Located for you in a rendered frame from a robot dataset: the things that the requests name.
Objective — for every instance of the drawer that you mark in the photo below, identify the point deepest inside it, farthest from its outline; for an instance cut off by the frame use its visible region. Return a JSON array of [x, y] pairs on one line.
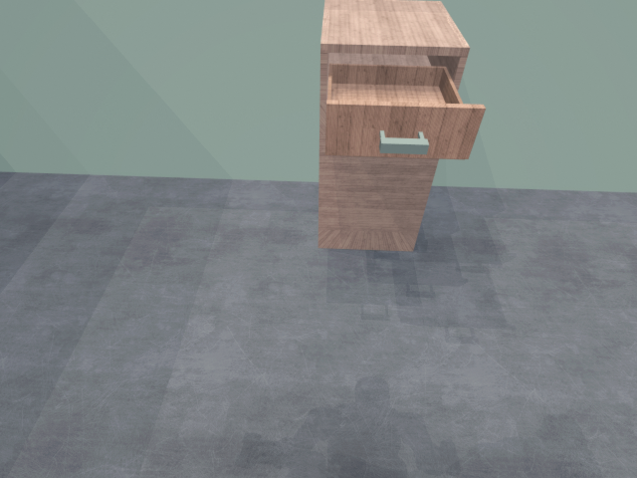
[[362, 100]]

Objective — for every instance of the handle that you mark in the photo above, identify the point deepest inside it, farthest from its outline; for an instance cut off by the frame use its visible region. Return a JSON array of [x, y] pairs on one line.
[[418, 145]]

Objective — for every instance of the cabinet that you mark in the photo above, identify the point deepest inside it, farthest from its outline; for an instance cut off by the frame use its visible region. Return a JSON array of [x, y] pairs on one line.
[[367, 202]]

